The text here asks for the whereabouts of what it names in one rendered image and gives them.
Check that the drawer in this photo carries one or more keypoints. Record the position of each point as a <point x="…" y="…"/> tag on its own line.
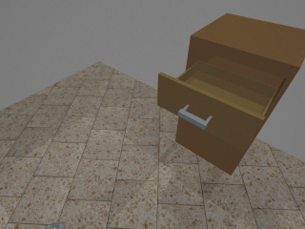
<point x="237" y="103"/>

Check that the handle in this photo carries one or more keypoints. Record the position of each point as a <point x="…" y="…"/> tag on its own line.
<point x="197" y="121"/>

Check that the cabinet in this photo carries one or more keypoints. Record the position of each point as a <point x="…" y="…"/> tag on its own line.
<point x="264" y="51"/>

